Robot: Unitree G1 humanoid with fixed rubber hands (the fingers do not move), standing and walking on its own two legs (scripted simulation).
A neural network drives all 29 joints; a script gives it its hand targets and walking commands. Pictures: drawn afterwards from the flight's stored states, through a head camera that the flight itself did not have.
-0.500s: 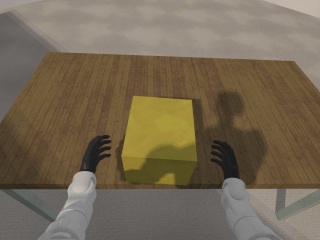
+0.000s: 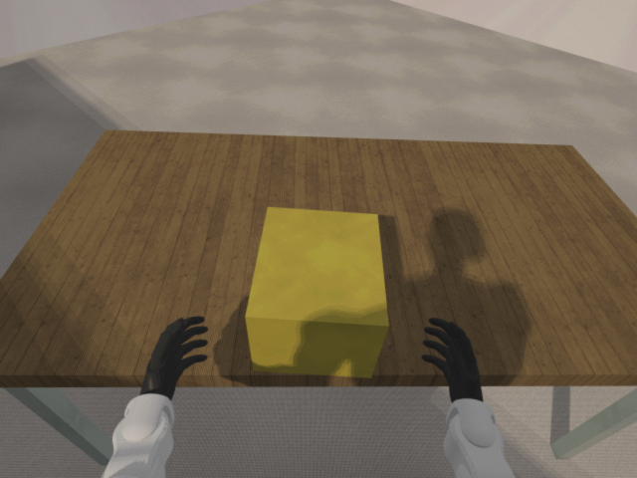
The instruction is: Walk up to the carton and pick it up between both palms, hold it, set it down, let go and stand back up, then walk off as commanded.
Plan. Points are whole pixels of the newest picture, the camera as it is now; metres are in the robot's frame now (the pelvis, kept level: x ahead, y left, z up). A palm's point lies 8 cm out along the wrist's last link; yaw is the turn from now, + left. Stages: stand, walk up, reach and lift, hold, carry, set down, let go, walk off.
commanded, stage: set down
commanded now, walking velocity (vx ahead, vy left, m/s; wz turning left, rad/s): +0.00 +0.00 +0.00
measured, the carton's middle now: (317, 289) +0.45 +0.00 -0.06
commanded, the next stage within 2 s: let go in 1.52 s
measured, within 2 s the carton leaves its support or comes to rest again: neither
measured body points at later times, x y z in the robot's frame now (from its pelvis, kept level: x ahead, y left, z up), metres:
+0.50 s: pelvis +0.00 +0.00 +0.00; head -0.02 +0.02 +0.45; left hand +0.23 +0.21 -0.04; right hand +0.23 -0.21 -0.01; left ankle +0.03 +0.11 -0.74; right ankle +0.04 -0.14 -0.74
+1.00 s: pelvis +0.02 +0.00 +0.00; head -0.01 +0.02 +0.45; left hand +0.23 +0.21 -0.06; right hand +0.23 -0.21 -0.03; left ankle +0.03 +0.11 -0.74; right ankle +0.04 -0.14 -0.74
